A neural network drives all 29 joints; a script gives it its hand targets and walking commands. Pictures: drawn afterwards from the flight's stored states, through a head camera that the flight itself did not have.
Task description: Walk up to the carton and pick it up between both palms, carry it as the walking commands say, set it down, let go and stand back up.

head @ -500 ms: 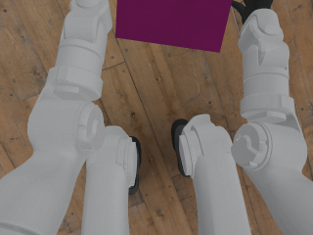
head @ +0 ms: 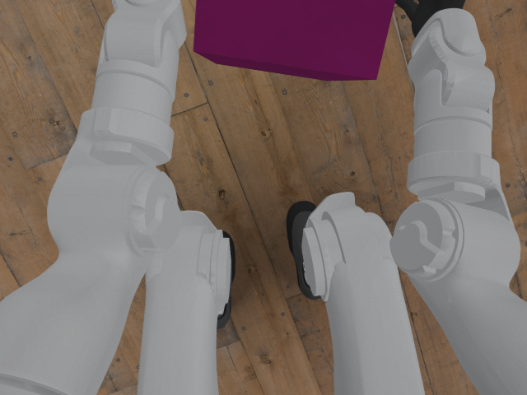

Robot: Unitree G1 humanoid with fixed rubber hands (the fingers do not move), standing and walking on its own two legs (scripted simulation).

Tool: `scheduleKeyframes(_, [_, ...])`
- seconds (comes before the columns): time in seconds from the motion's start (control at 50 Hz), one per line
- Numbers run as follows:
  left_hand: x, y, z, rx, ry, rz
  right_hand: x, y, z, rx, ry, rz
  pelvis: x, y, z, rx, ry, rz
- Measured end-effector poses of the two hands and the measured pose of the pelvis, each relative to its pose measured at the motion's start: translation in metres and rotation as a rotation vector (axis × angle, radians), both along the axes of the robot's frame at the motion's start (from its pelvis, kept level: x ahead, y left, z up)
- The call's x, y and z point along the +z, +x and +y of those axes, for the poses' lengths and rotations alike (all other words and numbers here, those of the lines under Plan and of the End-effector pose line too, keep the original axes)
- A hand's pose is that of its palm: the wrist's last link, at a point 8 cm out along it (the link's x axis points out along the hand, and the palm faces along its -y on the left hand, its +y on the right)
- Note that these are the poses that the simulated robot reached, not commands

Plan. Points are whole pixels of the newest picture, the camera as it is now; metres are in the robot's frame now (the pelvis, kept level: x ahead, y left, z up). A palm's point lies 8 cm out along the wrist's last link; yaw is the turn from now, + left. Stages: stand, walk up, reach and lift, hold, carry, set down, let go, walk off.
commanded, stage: set down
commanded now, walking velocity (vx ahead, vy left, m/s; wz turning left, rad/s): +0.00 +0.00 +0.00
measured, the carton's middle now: out of the picture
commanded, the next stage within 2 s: none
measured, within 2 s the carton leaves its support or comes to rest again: rests again in 1.10 s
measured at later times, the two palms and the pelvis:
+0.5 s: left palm out of the picture +0.59 +0.07 -0.13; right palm (435, 5) +0.52 -0.23 -0.13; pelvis +0.00 +0.00 +0.00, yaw +0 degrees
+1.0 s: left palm out of the picture +0.59 +0.07 -0.13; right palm (431, 16) +0.52 -0.23 -0.14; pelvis +0.00 +0.00 +0.00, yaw +0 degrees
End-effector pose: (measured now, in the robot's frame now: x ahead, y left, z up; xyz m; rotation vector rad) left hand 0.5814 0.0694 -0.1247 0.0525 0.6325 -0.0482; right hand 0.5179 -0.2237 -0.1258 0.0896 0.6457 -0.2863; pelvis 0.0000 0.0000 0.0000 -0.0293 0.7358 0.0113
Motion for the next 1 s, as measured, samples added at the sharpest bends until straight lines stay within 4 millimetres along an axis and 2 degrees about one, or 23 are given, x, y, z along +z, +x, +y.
scheduleKeyframes(0.84, [-0.007, 0.008, 0.002, -0.045, 0.000, -0.031, -0.006, 0.008, -0.004, 0.030, -0.014, -0.010, -0.002, 0.003, 0.002, 0.007, -0.007, 0.007])
scheduleKeyframes(0.96, [-0.006, 0.007, 0.003, -0.061, 0.017, -0.041, -0.008, 0.005, -0.005, 0.031, -0.018, -0.016, -0.002, 0.002, 0.001, 0.003, -0.005, -0.007])
scheduleKeyframes(1.0, [-0.007, 0.004, 0.004, -0.074, 0.035, -0.036, -0.015, -0.002, -0.003, 0.045, -0.021, 0.025, -0.002, 0.001, 0.000, 0.002, -0.001, -0.012])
